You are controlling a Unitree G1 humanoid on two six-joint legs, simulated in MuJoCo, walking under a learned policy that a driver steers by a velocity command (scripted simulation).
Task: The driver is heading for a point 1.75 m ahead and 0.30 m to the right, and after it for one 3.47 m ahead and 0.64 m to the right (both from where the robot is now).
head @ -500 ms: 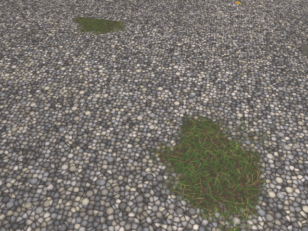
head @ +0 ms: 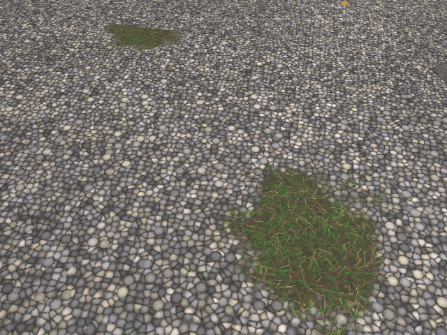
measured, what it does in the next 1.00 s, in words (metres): walks ahead: right foot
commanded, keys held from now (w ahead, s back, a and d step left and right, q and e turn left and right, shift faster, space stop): no key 0.14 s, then w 0.86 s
